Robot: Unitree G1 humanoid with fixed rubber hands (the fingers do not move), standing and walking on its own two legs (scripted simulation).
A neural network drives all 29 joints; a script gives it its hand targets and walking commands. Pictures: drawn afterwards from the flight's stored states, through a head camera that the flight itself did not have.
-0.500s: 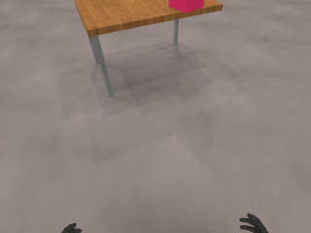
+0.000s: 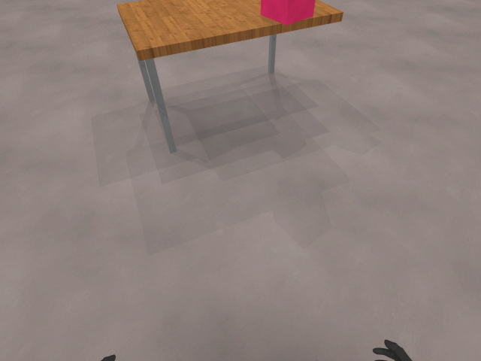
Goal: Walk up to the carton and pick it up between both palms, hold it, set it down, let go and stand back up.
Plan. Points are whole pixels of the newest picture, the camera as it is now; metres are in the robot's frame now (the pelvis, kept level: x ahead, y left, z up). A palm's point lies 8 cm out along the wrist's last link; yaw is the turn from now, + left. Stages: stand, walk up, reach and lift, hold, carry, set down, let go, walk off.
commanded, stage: stand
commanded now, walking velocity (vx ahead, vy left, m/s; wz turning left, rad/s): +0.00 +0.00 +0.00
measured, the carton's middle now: out of the picture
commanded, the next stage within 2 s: none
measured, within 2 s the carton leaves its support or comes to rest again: neither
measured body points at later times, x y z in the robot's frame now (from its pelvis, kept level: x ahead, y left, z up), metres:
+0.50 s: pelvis +0.00 +0.01 +0.00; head +0.00 +0.01 +0.45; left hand +0.08 +0.29 -0.13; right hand +0.10 -0.25 -0.12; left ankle +0.03 +0.13 -0.71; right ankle +0.04 -0.12 -0.71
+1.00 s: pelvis +0.00 +0.01 +0.00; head +0.00 +0.01 +0.45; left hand +0.08 +0.29 -0.13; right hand +0.10 -0.25 -0.12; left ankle +0.03 +0.13 -0.71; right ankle +0.04 -0.12 -0.71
